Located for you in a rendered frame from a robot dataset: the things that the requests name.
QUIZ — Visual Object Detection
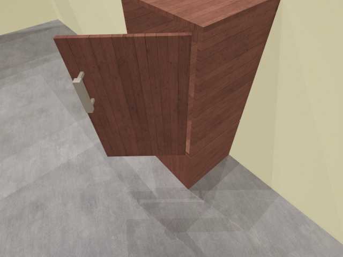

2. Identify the cupboard door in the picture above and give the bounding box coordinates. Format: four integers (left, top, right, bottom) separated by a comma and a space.
53, 32, 192, 157

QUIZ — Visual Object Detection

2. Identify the handle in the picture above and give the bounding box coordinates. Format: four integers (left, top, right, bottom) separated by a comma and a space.
72, 71, 95, 113

